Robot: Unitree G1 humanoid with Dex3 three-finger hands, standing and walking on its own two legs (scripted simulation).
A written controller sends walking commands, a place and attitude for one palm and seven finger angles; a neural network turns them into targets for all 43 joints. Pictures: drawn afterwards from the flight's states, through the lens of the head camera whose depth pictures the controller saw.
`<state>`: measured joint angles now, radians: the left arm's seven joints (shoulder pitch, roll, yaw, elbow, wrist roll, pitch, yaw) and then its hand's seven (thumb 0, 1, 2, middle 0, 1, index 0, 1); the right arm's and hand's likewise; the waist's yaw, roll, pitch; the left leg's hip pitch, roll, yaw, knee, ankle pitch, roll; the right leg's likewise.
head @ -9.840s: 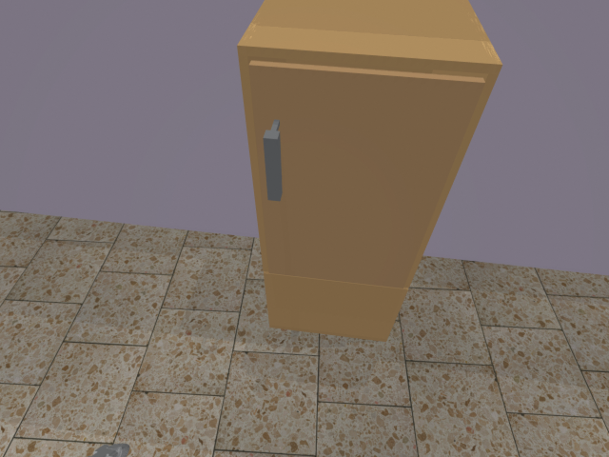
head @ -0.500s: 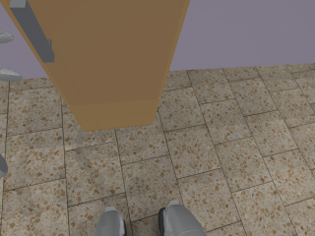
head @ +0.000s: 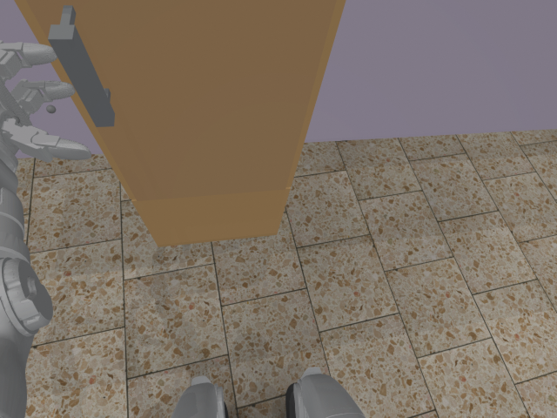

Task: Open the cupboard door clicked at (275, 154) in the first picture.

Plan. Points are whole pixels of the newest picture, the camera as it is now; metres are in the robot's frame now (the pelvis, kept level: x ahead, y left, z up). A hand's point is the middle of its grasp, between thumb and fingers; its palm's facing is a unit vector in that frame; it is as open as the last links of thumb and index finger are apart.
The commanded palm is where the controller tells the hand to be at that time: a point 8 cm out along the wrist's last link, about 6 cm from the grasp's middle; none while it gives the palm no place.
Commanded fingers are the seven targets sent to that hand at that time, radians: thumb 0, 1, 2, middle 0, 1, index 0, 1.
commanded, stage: slide the fingers in behind the handle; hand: left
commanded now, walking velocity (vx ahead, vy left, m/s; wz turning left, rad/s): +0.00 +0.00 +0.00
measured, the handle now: (88, 70) +0.58 +0.22 +0.09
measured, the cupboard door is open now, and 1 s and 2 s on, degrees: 0 0 0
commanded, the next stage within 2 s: close the thumb around the handle in 1.08 s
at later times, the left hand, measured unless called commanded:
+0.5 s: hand (82, 104) +0.51 +0.22 +0.09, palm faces +0.04 -1.00 +0.00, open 14.0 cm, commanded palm +0.50 +0.26 +0.09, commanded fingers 0.00 -0.50 0.30 -0.30 -1.20 -0.30 -1.20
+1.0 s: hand (92, 102) +0.52 +0.21 +0.09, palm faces +0.05 -1.00 +0.00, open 14.0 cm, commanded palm +0.50 +0.25 +0.09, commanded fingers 0.00 -0.50 0.30 -0.30 -1.20 -0.30 -1.20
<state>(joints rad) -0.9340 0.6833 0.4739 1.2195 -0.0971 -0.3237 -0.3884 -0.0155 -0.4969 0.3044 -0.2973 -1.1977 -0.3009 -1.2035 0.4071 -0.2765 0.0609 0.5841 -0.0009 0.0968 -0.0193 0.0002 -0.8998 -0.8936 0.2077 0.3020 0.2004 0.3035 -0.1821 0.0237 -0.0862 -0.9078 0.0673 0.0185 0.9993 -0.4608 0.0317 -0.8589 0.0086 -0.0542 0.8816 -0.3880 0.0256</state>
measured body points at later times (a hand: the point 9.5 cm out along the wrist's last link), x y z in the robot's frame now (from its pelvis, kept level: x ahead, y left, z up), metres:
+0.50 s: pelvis +0.00 -0.01 +0.00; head +0.13 +0.02 +0.43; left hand +0.51 +0.27 +0.09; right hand -0.01 -0.28 -0.10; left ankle +0.00 +0.09 -0.68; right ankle +0.01 -0.14 -0.68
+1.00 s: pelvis +0.00 -0.01 +0.00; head +0.14 +0.02 +0.43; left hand +0.51 +0.27 +0.09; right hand +0.00 -0.27 -0.11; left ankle +0.00 +0.09 -0.68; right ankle +0.01 -0.14 -0.68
